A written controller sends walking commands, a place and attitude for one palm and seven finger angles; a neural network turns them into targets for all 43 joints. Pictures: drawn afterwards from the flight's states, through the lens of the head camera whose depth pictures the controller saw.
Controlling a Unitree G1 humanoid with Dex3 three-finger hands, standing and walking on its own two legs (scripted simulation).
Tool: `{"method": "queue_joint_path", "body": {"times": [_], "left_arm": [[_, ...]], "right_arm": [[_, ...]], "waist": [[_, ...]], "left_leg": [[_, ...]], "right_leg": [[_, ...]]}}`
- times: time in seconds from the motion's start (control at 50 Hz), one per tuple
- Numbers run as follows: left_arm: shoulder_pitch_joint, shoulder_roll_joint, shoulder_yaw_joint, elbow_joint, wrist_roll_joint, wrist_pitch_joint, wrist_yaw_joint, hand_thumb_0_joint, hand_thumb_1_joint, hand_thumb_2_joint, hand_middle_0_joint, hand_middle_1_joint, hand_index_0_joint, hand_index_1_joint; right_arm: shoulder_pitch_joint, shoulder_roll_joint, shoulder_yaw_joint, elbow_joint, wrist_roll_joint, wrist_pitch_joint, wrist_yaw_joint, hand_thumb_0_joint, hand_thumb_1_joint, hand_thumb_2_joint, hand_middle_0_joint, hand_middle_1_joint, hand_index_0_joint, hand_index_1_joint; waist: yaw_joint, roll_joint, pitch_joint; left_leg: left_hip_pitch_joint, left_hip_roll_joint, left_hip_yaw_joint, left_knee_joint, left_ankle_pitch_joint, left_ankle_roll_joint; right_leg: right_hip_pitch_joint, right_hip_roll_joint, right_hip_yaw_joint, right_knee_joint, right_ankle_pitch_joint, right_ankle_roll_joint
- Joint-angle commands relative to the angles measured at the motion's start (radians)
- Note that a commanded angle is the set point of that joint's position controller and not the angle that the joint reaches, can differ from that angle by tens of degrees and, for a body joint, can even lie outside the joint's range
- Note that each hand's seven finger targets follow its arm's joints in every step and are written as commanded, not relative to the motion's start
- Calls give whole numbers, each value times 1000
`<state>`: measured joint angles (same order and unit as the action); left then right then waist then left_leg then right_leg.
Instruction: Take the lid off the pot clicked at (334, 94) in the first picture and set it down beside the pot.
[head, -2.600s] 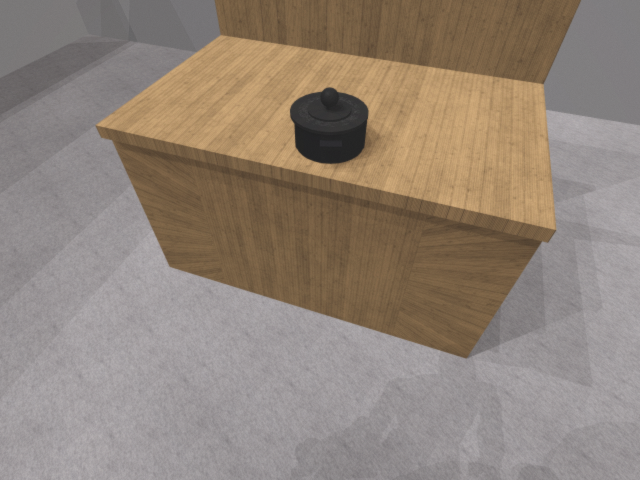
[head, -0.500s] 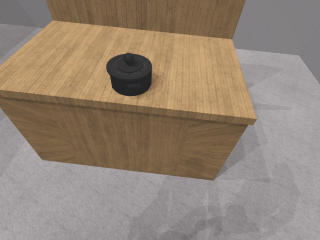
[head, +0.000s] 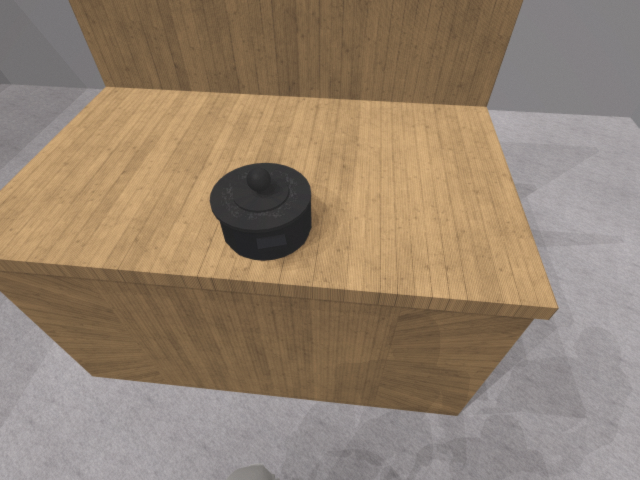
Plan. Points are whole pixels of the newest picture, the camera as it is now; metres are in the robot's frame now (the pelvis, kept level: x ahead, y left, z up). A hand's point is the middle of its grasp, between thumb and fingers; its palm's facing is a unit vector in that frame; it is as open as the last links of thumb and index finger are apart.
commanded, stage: take the last steps up to it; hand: left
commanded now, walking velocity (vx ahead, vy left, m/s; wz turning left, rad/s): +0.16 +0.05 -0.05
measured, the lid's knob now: (258, 179) +0.61 +0.16 +0.02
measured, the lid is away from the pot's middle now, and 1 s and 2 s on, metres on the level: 0.00 0.00 0.00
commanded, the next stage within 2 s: come to a stop and stand still in 0.04 s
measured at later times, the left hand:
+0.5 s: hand out of the picture +0.13 +0.24 -0.18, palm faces -0.01 -0.98 -0.20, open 7.4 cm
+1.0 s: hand out of the picture +0.10 +0.18 -0.18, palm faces +0.01 -0.98 -0.20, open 7.3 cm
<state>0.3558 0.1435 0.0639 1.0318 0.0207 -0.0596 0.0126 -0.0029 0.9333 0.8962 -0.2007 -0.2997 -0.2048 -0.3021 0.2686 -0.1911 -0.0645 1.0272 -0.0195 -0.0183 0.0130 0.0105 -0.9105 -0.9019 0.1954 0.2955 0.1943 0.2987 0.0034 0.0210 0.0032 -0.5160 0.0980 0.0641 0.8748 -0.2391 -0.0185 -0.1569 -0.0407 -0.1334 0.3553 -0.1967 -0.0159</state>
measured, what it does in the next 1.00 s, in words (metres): walks ahead: left foot, then right foot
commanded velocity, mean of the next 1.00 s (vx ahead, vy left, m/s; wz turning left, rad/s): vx -0.05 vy -0.06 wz -0.01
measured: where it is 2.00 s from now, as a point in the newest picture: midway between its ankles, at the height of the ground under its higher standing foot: outside the picture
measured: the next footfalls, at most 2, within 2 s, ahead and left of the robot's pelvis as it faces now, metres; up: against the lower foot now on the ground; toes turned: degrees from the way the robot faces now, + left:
left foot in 0.14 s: +0.17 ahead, +0.16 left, +0.00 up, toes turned +4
right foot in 0.58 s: +0.12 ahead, -0.07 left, +0.00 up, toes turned -4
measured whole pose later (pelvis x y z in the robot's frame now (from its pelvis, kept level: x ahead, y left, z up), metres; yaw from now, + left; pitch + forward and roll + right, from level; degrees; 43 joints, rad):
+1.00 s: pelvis +0.11 +0.01 +0.00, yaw -1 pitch -1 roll +0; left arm 0.29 0.13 0.00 1.15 0.00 -0.01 0.04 0.01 0.92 0.90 -0.20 -0.30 -0.20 -0.30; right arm 0.34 -0.12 -0.01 1.20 -0.01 0.01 -0.02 0.01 -0.91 -0.90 0.20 0.30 0.20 0.30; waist -0.02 0.02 0.01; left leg -0.18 0.06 0.09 0.38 -0.17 -0.03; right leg -0.11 0.02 -0.07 0.39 -0.26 -0.04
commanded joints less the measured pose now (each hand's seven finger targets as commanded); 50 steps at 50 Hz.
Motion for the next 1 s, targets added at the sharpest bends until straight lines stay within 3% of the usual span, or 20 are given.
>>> {"method": "queue_joint_path", "body": {"times": [0.0, 0.06, 0.08, 0.1, 0.12, 0.14, 0.16, 0.18, 0.22, 0.26, 0.3, 0.36, 0.46, 0.5, 0.52, 0.54, 0.56, 0.6, 0.7, 0.98], "left_arm": [[29, 181, 32, -24, 8, -17, 2, 0, 900, 900, -200, -300, -200, -300], [23, 170, 32, -2, 3, 2, -1, 0, 900, 900, -200, -300, -200, -300], [33, 152, 26, 0, 5, 10, -4, 0, 900, 900, -200, -300, -200, -300], [35, 107, 18, -10, 0, 16, -6, 0, 900, 900, -200, -300, -200, -300], [46, 62, 10, -31, -4, 19, -6, 0, 900, 900, -200, -300, -200, -300], [38, 76, 6, -30, 2, 20, 3, 0, 900, 900, -200, -300, -200, -300], [28, 58, 2, -8, 1, 25, 10, 0, 900, 900, -200, -300, -200, -300], [49, 62, -5, 20, -1, 28, 9, 0, 900, 900, -200, -300, -200, -300], [67, 48, -15, 53, -5, 49, 10, 0, 900, 900, -200, -300, -200, -300], [74, 68, -10, 53, -4, 77, 13, 0, 900, 900, -200, -300, -200, -300], [53, 75, -9, 36, -1, 94, 13, 0, 900, 900, -200, -300, -200, -300], [8, 80, -3, 4, 5, 110, 12, 0, 900, 900, -200, -300, -200, -300], [-27, 74, -6, -22, 4, 99, 17, 0, 900, 900, -200, -300, -200, -300], [5, 84, -7, -11, 3, 84, 22, 0, 900, 900, -200, -300, -200, -300], [10, 104, -6, -8, 5, 76, 26, 0, 900, 900, -200, -300, -200, -300], [-15, 135, -9, -11, 5, 67, 29, 0, 900, 900, -200, -300, -200, -300], [-48, 152, -15, -14, 2, 62, 28, 0, 900, 900, -200, -300, -200, -300], [-91, 151, -25, -2, -4, 48, 26, 0, 900, 900, -200, -300, -200, -300], [-76, 117, -41, 45, -14, 43, 27, 0, 900, 900, -200, -300, -200, -300], [8, 87, -48, 102, -16, 28, 31, 0, 900, 900, -200, -300, -200, -300]], "right_arm": [[-29, -2, 12, -74, 2, -24, 12, 0, -900, -900, 200, 300, 200, 300], [27, -24, 13, -47, 0, -42, 0, 0, -900, -900, 200, 300, 200, 300], [84, -58, 9, -27, -1, -46, -5, 0, -900, -900, 200, 300, 200, 300], [174, -146, -10, -13, -12, -52, -17, 0, -900, -900, 200, 300, 200, 300], [242, -224, -22, -7, -17, -41, -26, 0, -900, -900, 200, 300, 200, 300], [205, -194, -7, -10, -16, -30, -33, 0, -900, -900, 200, 300, 200, 300], [124, -150, 7, -19, -15, -32, -43, 0, -900, -900, 200, 300, 200, 300], [46, -99, 25, -33, -9, -37, -47, 0, -900, -900, 200, 300, 200, 300], [-18, -77, 42, -29, -3, -35, -55, 0, -900, -900, 200, 300, 200, 300], [-16, -92, 30, -13, 0, -17, -65, 0, -900, -900, 200, 300, 200, 300], [-9, -114, 18, -5, 0, -4, -69, 0, -900, -900, 200, 300, 200, 300], [-6, -125, 5, 2, -3, 15, -69, 0, -900, -900, 200, 300, 200, 300], [13, -133, -10, 10, -7, 22, -62, 0, -900, -900, 200, 300, 200, 300], [23, -124, -9, 16, 2, 20, -58, 0, -900, -900, 200, 300, 200, 300], [36, -96, -8, 20, 7, 18, -54, 0, -900, -900, 200, 300, 200, 300], [38, -59, 0, 17, 14, 20, -51, 0, -900, -900, 200, 300, 200, 300], [37, -24, 10, 17, 15, 23, -44, 0, -900, -900, 200, 300, 200, 300], [37, -14, 23, 39, 7, 34, -39, 0, -900, -900, 200, 300, 200, 300], [60, -22, 40, 102, 8, 18, -36, 0, -900, -900, 200, 300, 200, 300], [106, 2, 51, 148, 10, 16, -45, 0, -900, -900, 200, 300, 200, 300]], "waist": [[17, -159, 35], [-8, -144, 33], [-30, -90, 29], [-65, 104, 3], [-77, 305, -24], [-69, 227, -43], [-39, 230, -23], [-6, 155, -14], [19, 97, -13], [15, 100, -42], [6, 59, -22], [-10, 105, 5], [-20, 127, -13], [3, 70, -32], [1, 17, -39], [-16, -70, -21], [-32, -89, -9], [-41, -159, 8], [-19, -42, 64], [-13, -41, 76]], "left_leg": [[109, -26, 25, -192, 10, 4], [297, -72, 71, -393, 69, 8], [408, -57, 42, -433, 78, 12], [508, 86, -135, -499, 115, 58], [544, 266, -371, -601, 182, 150], [483, 291, -405, -626, 163, 195], [393, 275, -362, -630, 221, 194], [341, 257, -303, -620, 338, 198], [285, 202, -159, -620, 510, 164], [315, 207, -121, -601, 565, 163], [312, 231, -144, -606, 493, 178], [310, 224, -150, -614, 359, 176], [331, 202, -161, -569, 351, 163], [306, 161, -130, -494, 358, 124], [271, 114, -109, -451, 269, 86], [230, 48, -57, -416, 127, 43], [251, -3, -25, -427, 3, 20], [319, -23, -12, -440, -21, 6], [326, 19, -59, -537, 80, 18], [355, 17, -45, -528, 104, 15]], "right_leg": [[-52, -242, 161, -142, 98, -137], [-72, -182, 128, -21, 55, -93], [-135, -144, 108, 86, 4, -74], [-246, -59, 50, 297, -149, -39], [-373, 33, -12, 549, -414, -5], [-375, 16, 80, 671, -434, -21], [-359, -19, 130, 718, -366, -14], [-317, -43, 153, 698, -316, -2], [-221, -38, 153, 628, -219, 28], [-206, -18, 142, 591, -214, 41], [-217, -14, 144, 572, -228, 42], [-238, -5, 135, 540, -229, 41], [-157, 6, 110, 316, -192, 23], [-40, 9, 101, 100, -24, 22], [9, -21, 150, 25, 63, 11], [1, -104, 256, 13, 150, -28], [-57, -166, 285, -2, 143, -57], [-132, -152, 287, -39, 78, -64], [-91, -78, 208, -56, -3, -18], [-57, -77, 192, -90, 81, -20]]}}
